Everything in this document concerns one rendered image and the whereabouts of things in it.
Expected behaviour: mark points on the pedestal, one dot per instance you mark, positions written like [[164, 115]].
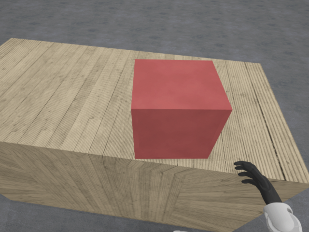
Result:
[[66, 140]]

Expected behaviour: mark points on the carton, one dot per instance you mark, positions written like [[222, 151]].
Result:
[[179, 108]]

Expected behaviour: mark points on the right robot hand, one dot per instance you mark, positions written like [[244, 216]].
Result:
[[266, 189]]

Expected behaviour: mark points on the robot right forearm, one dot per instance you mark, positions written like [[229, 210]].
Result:
[[280, 218]]

